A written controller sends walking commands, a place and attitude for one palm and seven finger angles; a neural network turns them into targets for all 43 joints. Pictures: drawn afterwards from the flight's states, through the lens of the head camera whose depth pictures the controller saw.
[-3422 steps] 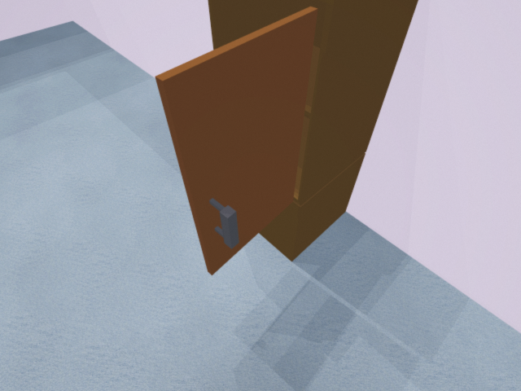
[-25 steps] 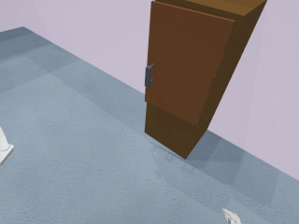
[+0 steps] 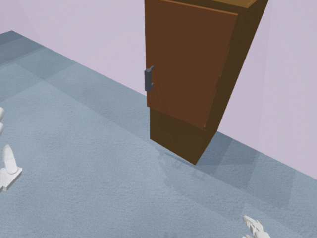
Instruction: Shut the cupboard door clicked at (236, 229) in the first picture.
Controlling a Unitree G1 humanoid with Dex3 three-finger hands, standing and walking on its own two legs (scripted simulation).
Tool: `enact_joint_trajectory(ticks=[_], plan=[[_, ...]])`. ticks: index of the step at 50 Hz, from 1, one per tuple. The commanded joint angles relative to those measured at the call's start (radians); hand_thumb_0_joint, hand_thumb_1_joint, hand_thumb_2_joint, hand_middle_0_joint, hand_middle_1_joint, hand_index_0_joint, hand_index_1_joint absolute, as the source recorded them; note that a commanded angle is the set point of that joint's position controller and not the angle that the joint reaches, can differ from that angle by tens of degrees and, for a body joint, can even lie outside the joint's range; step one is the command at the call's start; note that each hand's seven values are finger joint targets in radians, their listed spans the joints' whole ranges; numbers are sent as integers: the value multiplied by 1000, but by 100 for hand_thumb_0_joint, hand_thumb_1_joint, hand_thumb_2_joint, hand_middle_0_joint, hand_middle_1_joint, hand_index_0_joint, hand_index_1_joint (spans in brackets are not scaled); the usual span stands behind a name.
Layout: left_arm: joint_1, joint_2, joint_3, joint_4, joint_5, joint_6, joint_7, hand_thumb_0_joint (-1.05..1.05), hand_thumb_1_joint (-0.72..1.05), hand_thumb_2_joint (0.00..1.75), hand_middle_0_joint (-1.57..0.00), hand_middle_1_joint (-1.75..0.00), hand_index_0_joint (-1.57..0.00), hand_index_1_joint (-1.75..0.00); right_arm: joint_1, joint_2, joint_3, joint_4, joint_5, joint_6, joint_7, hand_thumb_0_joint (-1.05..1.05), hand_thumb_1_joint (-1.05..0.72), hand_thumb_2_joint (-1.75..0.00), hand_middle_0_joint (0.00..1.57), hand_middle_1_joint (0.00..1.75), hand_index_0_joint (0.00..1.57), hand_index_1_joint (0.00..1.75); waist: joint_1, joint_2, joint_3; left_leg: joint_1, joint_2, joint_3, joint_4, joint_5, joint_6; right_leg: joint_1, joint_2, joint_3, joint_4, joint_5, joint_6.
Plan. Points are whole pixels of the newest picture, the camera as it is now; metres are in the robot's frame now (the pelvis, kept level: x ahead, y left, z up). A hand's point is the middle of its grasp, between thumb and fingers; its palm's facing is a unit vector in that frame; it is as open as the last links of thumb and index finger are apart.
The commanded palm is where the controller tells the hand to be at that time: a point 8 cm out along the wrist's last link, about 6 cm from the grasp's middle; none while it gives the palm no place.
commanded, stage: stop stepping back and stand still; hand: left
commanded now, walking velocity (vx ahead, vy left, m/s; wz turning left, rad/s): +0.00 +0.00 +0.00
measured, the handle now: (150, 78) +0.87 +0.08 -0.10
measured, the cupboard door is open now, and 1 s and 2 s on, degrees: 7 7 7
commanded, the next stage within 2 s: let the arm hang, fingers relaxed in 0.14 s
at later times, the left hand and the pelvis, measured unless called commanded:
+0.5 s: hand out of the picture +0.08 +0.20 -0.15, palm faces -0.02 -0.98 -0.21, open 7.4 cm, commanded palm none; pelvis -0.02 +0.02 +0.00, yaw +1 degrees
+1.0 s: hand out of the picture -0.09 +0.22 -0.16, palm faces +0.03 -0.98 -0.20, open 7.3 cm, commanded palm none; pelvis -0.04 +0.04 +0.01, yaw +0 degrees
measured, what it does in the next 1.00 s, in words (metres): shifts its weight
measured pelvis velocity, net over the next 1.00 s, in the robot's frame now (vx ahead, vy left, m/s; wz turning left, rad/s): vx -0.04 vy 0.04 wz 0.00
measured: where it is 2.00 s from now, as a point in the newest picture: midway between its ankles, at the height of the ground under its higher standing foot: outside the picture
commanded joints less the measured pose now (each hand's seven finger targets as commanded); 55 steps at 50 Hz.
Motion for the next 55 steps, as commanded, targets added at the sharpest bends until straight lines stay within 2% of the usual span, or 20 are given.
enact_joint_trajectory(ticks=[1, 3, 5, 8, 11, 12, 13, 14, 15, 17, 18, 21, 24, 29, 32, 34, 36, 39, 43, 55], plan=[[-25, 201, 139, -212, -1, -84, 24, 0, 90, 90, -20, -30, -20, -30, -105, -86, -33, -172, 5, -59, -4, 0, -90, -90, 20, 30, 20, 30, 4, 79, -96, 69, 63, -90, -49, 318, 23, 22, -124, 140, -85, 456, 38], [-5, 212, 156, -208, -4, -84, 24, 0, 90, 90, -20, -30, -20, -30, -105, -88, -36, -173, 6, -57, -3, 0, -90, -90, 20, 30, 20, 30, 4, 66, -110, 71, 56, -82, -38, 307, 20, 27, -136, 151, -91, 487, 37], [7, 196, 143, -196, -7, -83, 22, 0, 90, 90, -20, -30, -20, -30, -103, -84, -34, -178, 8, -50, -1, 0, -90, -90, 20, 30, 20, 30, 2, 44, -112, 64, 52, -77, -32, 312, 18, 37, -142, 155, -91, 525, 37], [21, 212, 160, -192, -11, -80, 20, 0, 90, 90, -20, -30, -20, -30, -105, -87, -32, -181, 5, -48, -4, 0, -90, -90, 20, 30, 20, 30, 4, 72, -119, 82, 56, -79, -49, 320, 18, 24, -134, 147, -91, 508, 42], [10, 193, 138, -184, -11, -75, 17, 0, 90, 90, -20, -30, -20, -30, -105, -85, -28, -185, 6, -42, -4, 0, -90, -90, 20, 30, 20, 30, 4, 53, -111, 82, 60, -84, -60, 311, 22, 19, -123, 141, -99, 478, 45], [-111, 24, -319, 506, 59, 70, -127, 0, 90, 90, -20, -30, -20, -30, -216, -264, -59, -58, 21, -100, 85, 0, -90, -90, 20, 30, 20, 30, -17, 60, -6, 33, 78, -78, 59, 461, 26, -82, -189, 44, 32, 626, 24], [-113, -21, -308, 552, 66, 139, -155, 0, 90, 90, -20, -30, -20, -30, -123, -223, -83, -12, -7, -73, 86, 0, -90, -90, 20, 30, 20, 30, -10, 30, -88, 82, 78, -77, 46, 432, 26, -87, -166, 118, 2, 576, 12], [-140, -36, -318, 595, 71, 147, -165, 0, 90, 90, -20, -30, -20, -30, -79, -215, -72, -3, -17, -50, 82, 0, -90, -90, 20, 30, 20, 30, -1, -7, -82, 57, 83, -90, 44, 367, 36, -89, -163, 99, 4, 495, 8], [-173, -24, -323, 644, 71, 146, -172, 0, 90, 90, -20, -30, -20, -30, -82, -206, -59, -5, -17, -30, 80, 0, -90, -90, 20, 30, 20, 30, 7, -66, -68, 32, 80, -102, 32, 306, 44, -84, -163, 100, -7, 447, 6], [-242, -1, -332, 765, 73, 137, -176, 0, 90, 90, -20, -30, -20, -30, -95, -208, -45, 7, -26, -4, 78, 0, -90, -90, 20, 30, 20, 30, 6, -168, -47, 37, 64, -127, 28, 281, 48, -91, -173, 117, -21, 424, -9], [-270, 6, -339, 827, 73, 138, -173, 0, 90, 90, -20, -30, -20, -30, -97, -200, -40, 14, -28, 7, 77, 0, -90, -90, 20, 30, 20, 30, 4, -191, -37, 43, 56, -127, 24, 278, 44, -89, -181, 124, -27, 428, -17], [-303, -28, -366, 1018, 68, 151, -158, 0, 90, 90, -20, -30, -20, -30, -86, -148, -17, 80, -39, 40, 76, 0, -90, -90, 20, 30, 20, 30, 3, -128, -15, 78, 44, -130, -30, 254, 38, -87, -177, 127, -63, 300, -12], [-299, -48, -375, 1194, 67, 155, -152, 0, 90, 90, -20, -30, -20, -30, -83, -128, -6, 165, -43, 51, 74, 0, -90, -90, 20, 30, 20, 30, 10, 57, 2, 79, 59, -153, -124, 198, 40, -42, -141, 127, -113, 131, 7], [-240, -100, -365, 1399, 69, 144, -151, 0, 90, 90, -20, -30, -20, -30, -31, -80, -13, 288, -40, 50, 59, 0, -90, -90, 20, 30, 20, 30, 14, 163, 13, 90, 56, -148, -182, 77, 39, 3, -138, 130, -194, 128, -7], [-225, -109, -373, 1477, 65, 140, -153, 0, 90, 90, -20, -30, -20, -30, 7, -70, -15, 347, -35, 48, 54, 0, -90, -90, 20, 30, 20, 30, 13, 141, 38, 94, 61, -150, -212, 45, 40, 3, -136, 129, -217, 127, -10], [-217, -115, -376, 1520, 65, 137, -152, 0, 90, 90, -20, -30, -20, -30, 36, -72, -19, 377, -31, 46, 50, 0, -90, -90, 20, 30, 20, 30, 8, 79, 56, 106, 70, -155, -223, 54, 44, -7, -134, 122, -227, 126, -8], [-202, -124, -379, 1551, 64, 136, -150, 0, 90, 90, -20, -30, -20, -30, 60, -70, -20, 402, -29, 44, 46, 0, -90, -90, 20, 30, 20, 30, 8, 53, 69, 111, 72, -156, -238, 38, 48, -12, -131, 120, -229, 118, -7], [-180, -134, -381, 1583, 65, 138, -148, 0, 90, 90, -20, -30, -20, -30, 79, -62, -22, 427, -28, 46, 44, 0, -90, -90, 20, 30, 20, 30, 6, 25, 100, 105, 73, -155, -259, -16, 50, -36, -130, 115, -234, 79, -6], [-154, -141, -381, 1605, 67, 138, -143, 0, 90, 90, -20, -30, -20, -30, 103, -59, -26, 447, -27, 45, 43, 0, -90, -90, 20, 30, 20, 30, 10, 2, 104, 98, 73, -160, -275, -44, 55, -42, -125, 115, -225, 64, -4], [-146, -163, -377, 1602, 73, 138, -137, 0, 90, 90, -20, -30, -20, -30, 115, -32, -32, 462, -31, 44, 46, 0, -90, -90, 20, 30, 20, 30, 9, 24, 151, 65, 71, -165, -307, -109, 54, -89, -117, 118, -205, 47, 5]])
